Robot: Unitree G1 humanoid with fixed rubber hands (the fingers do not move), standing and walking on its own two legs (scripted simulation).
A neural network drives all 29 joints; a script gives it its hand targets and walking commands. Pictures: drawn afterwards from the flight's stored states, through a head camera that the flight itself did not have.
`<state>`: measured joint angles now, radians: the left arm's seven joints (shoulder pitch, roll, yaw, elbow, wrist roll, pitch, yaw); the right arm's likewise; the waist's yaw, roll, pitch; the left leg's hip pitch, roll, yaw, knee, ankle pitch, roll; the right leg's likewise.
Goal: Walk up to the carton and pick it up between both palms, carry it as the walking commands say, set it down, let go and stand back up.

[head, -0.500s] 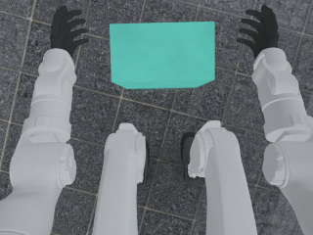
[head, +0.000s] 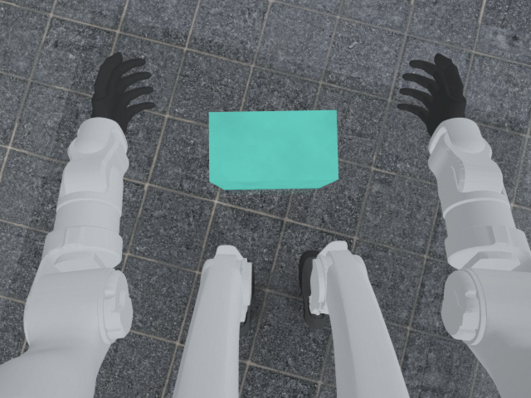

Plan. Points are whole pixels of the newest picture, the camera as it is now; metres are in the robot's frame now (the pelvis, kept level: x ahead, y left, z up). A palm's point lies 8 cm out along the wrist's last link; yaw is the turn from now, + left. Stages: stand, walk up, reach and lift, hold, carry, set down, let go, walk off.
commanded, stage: set down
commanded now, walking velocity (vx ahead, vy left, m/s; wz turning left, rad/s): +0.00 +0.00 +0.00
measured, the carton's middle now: (272, 156) +0.48 +0.01 -0.43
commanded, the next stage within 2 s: let go in 0.48 s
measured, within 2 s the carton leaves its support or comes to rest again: neither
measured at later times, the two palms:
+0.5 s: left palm (54, 82) +0.47 +0.23 +0.02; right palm (500, 87) +0.47 -0.21 +0.02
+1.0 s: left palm out of the picture +0.34 +0.23 +0.11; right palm out of the picture +0.33 -0.24 +0.11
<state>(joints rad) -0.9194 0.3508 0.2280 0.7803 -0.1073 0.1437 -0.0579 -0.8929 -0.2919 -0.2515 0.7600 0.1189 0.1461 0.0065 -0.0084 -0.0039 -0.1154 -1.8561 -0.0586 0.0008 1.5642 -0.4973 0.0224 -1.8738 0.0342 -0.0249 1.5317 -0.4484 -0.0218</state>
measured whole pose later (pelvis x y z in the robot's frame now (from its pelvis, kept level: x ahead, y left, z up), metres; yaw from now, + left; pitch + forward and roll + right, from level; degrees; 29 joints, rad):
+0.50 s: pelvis +0.03 +0.00 +0.12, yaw +1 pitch +41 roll +0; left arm -0.82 0.28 0.28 0.87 -0.02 0.06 -0.07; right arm -0.78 -0.24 -0.28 0.84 0.02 0.06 0.04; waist -0.01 0.00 -0.14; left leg -1.42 -0.06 -0.02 1.04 -0.35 0.03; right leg -1.43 0.03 0.00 1.02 -0.31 -0.01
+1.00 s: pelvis +0.09 -0.01 +0.20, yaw +0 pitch +20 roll +0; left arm -0.09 0.21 0.12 0.56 0.00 0.02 -0.05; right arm -0.04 -0.22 -0.09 0.52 0.01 0.02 0.06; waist -0.01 0.00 -0.05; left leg -0.70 -0.05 -0.04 0.68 -0.32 0.02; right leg -0.72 0.05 0.00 0.67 -0.29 -0.03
